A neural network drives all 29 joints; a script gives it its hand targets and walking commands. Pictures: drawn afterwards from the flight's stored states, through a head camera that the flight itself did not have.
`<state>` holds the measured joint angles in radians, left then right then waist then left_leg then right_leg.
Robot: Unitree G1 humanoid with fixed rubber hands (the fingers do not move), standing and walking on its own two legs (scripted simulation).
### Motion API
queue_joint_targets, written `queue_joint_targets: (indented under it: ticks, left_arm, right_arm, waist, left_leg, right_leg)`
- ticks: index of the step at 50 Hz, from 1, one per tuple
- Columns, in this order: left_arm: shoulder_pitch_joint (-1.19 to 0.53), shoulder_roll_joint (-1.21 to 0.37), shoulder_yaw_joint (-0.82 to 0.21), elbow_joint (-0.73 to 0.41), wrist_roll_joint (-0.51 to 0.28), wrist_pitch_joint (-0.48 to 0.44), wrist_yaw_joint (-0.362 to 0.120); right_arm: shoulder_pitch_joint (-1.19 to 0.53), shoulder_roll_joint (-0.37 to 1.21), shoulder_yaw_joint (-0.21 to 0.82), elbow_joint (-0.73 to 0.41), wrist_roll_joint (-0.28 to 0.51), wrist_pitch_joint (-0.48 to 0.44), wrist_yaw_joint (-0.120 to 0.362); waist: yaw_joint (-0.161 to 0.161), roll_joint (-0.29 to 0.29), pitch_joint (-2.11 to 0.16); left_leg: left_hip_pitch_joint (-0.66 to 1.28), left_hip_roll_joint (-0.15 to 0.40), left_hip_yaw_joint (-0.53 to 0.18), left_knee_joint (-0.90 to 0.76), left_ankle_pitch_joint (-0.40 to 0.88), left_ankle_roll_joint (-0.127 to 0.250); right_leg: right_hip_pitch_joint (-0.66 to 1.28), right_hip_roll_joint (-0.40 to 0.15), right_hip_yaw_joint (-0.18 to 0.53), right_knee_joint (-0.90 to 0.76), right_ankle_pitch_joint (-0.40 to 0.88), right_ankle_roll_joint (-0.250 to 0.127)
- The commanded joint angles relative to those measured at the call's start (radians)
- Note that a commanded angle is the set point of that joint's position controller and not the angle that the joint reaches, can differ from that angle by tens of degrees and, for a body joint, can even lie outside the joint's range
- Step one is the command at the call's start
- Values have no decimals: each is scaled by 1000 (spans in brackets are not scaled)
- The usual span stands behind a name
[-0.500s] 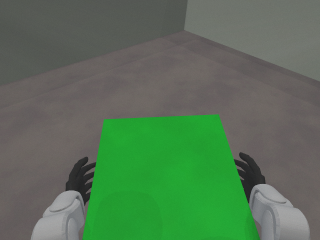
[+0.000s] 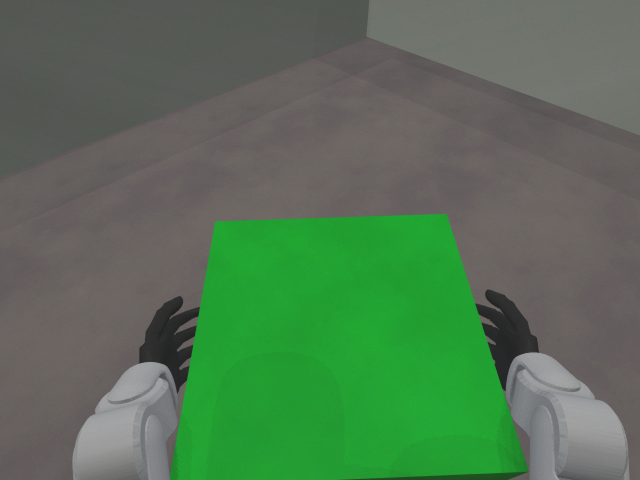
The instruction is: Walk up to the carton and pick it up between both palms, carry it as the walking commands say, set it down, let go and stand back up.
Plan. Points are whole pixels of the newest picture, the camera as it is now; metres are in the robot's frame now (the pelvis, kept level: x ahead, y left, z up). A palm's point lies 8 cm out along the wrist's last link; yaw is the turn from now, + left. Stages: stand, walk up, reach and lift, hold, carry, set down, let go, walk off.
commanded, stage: carry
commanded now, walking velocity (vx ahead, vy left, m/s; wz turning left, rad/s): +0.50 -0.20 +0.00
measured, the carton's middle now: (336, 364) +0.28 +0.00 +0.01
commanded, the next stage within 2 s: none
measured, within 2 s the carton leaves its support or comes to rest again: neither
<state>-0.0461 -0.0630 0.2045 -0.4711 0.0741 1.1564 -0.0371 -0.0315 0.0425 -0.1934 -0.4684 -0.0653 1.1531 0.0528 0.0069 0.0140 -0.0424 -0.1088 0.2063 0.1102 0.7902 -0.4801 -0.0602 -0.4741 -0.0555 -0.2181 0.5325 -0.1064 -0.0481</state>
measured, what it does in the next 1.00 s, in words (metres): walks ahead: left foot, then right foot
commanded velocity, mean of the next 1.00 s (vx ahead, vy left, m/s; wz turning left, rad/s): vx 0.34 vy -0.14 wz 0.00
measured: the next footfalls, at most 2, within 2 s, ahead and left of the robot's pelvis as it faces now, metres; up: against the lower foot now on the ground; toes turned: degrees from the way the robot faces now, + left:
left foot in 0.40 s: +0.38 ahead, +0.05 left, +0.00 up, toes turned +13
right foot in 0.86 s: +0.67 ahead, -0.23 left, +0.00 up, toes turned +0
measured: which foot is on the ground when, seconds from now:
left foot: up 0.00-0.38, down 0.40-0.88, up 0.90-1.00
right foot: down 0.00-0.44, up 0.46-0.84, down 0.86-1.00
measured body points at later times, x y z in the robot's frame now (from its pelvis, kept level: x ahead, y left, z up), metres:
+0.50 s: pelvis +0.29 -0.03 +0.01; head +0.29 +0.00 +0.46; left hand +0.55 +0.16 +0.08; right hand +0.53 -0.22 +0.09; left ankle +0.34 +0.04 -0.72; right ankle +0.15 -0.13 -0.64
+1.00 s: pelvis +0.55 -0.13 +0.01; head +0.58 -0.14 +0.46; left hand +0.81 +0.05 +0.07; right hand +0.81 -0.32 +0.06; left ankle +0.46 +0.00 -0.67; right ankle +0.64 -0.23 -0.72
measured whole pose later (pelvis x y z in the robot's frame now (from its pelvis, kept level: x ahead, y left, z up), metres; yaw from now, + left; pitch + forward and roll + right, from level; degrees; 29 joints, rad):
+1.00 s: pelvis +0.55 -0.13 +0.01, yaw +0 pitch +3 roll -1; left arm -0.06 -0.10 0.23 -0.44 0.10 1.14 -0.02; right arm -0.08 0.03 -0.21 -0.40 -0.06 1.16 0.05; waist -0.02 0.05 0.01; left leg -0.36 0.10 0.06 0.95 -0.51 -0.01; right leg -0.41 -0.04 -0.24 0.45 -0.10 -0.07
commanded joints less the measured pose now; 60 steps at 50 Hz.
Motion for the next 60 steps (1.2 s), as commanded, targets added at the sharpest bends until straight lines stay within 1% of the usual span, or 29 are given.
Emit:
queue_joint_targets:
  ticks: [1,2,3,5,10,17,19,20,21,22,23,24,25,28,35,39,41,42,43,44,45,46,48,50,54,56,58,59,60]
  left_arm:
    - [-378,-715,-792,-128,-358,5,-172]
    - [-390,-750,-797,-135,-360,-8,-171]
    - [-406,-771,-801,-147,-366,-17,-170]
    - [-413,-791,-811,-163,-384,-34,-174]
    - [-361,-729,-849,-193,-402,-53,-185]
    - [-361,-663,-865,-190,-405,-22,-183]
    - [-374,-648,-852,-168,-398,-10,-180]
    - [-371,-641,-837,-153,-388,-2,-181]
    - [-421,-637,-836,-181,-391,10,-185]
    - [-434,-652,-833,-180,-384,14,-191]
    - [-446,-669,-835,-162,-377,13,-192]
    - [-436,-704,-817,-134,-381,10,-195]
    - [-414,-740,-801,-92,-376,8,-197]
    - [-412,-775,-804,-85,-354,-15,-179]
    - [-375,-733,-820,-147,-323,-14,-140]
    - [-394,-705,-837,-184,-347,4,-142]
    - [-402,-702,-843,-190,-356,15,-150]
    - [-393,-709,-845,-185,-365,22,-155]
    - [-387,-713,-841,-172,-369,33,-162]
    - [-349,-698,-810,-128,-357,43,-170]
    - [-354,-681,-799,-111,-360,22,-174]
    - [-351,-697,-792,-102,-365,17,-180]
    - [-389,-754,-783,-109,-363,-7,-186]
    - [-414,-790,-793,-129,-379,-25,-187]
    - [-402,-753,-818,-182,-386,-50,-185]
    - [-377,-735,-820,-185,-384,-45,-184]
    - [-372,-705,-811,-183,-380,-33,-188]
    - [-396,-695,-819,-192,-386,-24,-189]
    - [-413,-683,-817,-187,-388,-19,-190]
  right_arm:
    - [-405,767,815,-86,357,14,177]
    - [-443,796,826,-94,368,6,179]
    - [-479,818,832,-111,378,-4,182]
    - [-467,828,822,-128,369,-23,175]
    - [-373,783,821,-158,328,-41,147]
    - [-342,721,795,-133,312,-9,154]
    - [-338,724,784,-104,312,0,159]
    - [-314,726,778,-82,312,2,159]
    - [-310,716,765,-53,305,1,160]
    - [-323,737,783,-36,328,-5,161]
    - [-386,748,795,-83,350,-2,164]
    - [-403,764,792,-88,343,0,168]
    - [-431,772,798,-95,343,1,170]
    - [-446,812,812,-100,374,-12,193]
    - [-410,741,812,-139,396,-18,200]
    - [-403,716,822,-154,377,-4,190]
    - [-410,701,824,-163,362,10,182]
    - [-418,702,826,-168,351,17,177]
    - [-408,707,822,-146,338,26,173]
    - [-387,717,814,-95,325,35,173]
    - [-387,746,815,-103,347,30,165]
    - [-380,776,819,-64,352,24,167]
    - [-461,831,846,-72,376,8,173]
    - [-485,852,844,-112,384,-14,170]
    - [-435,823,854,-159,375,-33,151]
    - [-408,803,855,-164,365,-29,149]
    - [-388,781,850,-159,347,-22,152]
    - [-387,766,833,-122,336,-20,154]
    - [-397,758,827,-109,338,-15,156]
  waist:
    - [9,-218,-385]
    - [5,-106,-364]
    - [5,-65,-345]
    - [7,-104,-335]
    - [12,-116,-262]
    - [10,-85,-135]
    - [-23,-43,-169]
    - [-41,-16,-237]
    - [-63,180,-302]
    - [-53,381,-287]
    - [-36,246,-254]
    - [-43,109,-269]
    - [-44,53,-249]
    - [-36,70,-245]
    - [-38,178,-164]
    - [-37,230,-161]
    - [-26,205,-222]
    - [-15,144,-267]
    - [-5,47,-315]
    - [-8,-163,-335]
    - [7,-327,-472]
    - [-2,-247,-487]
    - [-5,-135,-411]
    - [-5,-125,-377]
    - [-12,-152,-397]
    - [-25,-112,-392]
    - [-31,-38,-346]
    - [-22,49,-316]
    - [-21,63,-299]
  left_leg:
    - [-615,-127,-111,499,-60,87]
    - [-608,-80,-111,451,10,85]
    - [-578,-39,-104,362,57,77]
    - [-491,-38,-59,206,111,60]
    - [-451,-52,15,-27,231,51]
    - [-353,-117,99,-204,305,73]
    - [-165,-155,148,-325,345,100]
    - [61,-129,96,-315,335,122]
    - [243,112,-310,-440,169,227]
    - [343,298,-682,-612,247,316]
    - [274,311,-622,-596,285,311]
    - [228,286,-524,-582,342,288]
    - [197,247,-402,-574,422,261]
    - [181,151,-159,-599,559,184]
    - [246,102,19,-631,685,151]
    - [224,65,139,-518,931,103]
    - [204,20,187,-349,974,63]
    - [139,-37,197,-210,879,41]
    - [-19,-75,177,-32,665,33]
    - [-250,-127,125,163,53,38]
    - [-392,-177,-11,308,-116,30]
    - [-414,-140,-94,367,-139,54]
    - [-400,-87,-109,271,-54,64]
    - [-298,-73,-80,53,-4,59]
    - [-185,-100,-31,-136,100,61]
    - [-94,-98,-8,-271,263,66]
    - [-31,-55,-51,-386,372,72]
    - [-48,-29,-95,-366,405,84]
    - [-52,-21,-97,-365,437,85]
  right_leg:
    - [739,-339,550,-259,73,-218]
    - [687,-323,467,-241,152,-208]
    - [616,-302,386,-268,155,-183]
    - [546,-253,262,-313,158,-160]
    - [533,-213,180,-380,72,-184]
    - [540,-160,112,-306,249,-143]
    - [498,-119,43,-134,361,-87]
    - [375,-86,15,15,384,-29]
    - [165,-3,10,327,188,35]
    - [-105,105,92,548,-346,54]
    - [-159,36,243,681,-372,30]
    - [-148,0,285,693,-289,32]
    - [-158,-39,266,660,-227,37]
    - [-128,-50,180,485,-128,54]
    - [-161,-37,73,180,26,71]
    - [3,5,15,-11,81,52]
    - [182,54,-51,-152,168,41]
    - [338,77,-80,-201,221,32]
    - [526,-13,1,-169,422,25]
    - [676,-231,235,-56,888,-15]
    - [818,-346,412,-83,986,-162]
    - [769,-357,392,-124,860,-177]
    - [609,-314,285,-150,653,-158]
    - [468,-264,184,-197,515,-136]
    - [424,-253,163,-215,373,-135]
    - [364,-231,131,-191,232,-99]
    - [290,-162,95,-163,6,-18]
    - [279,-112,82,-143,-37,9]
    - [282,-103,90,-136,-22,20]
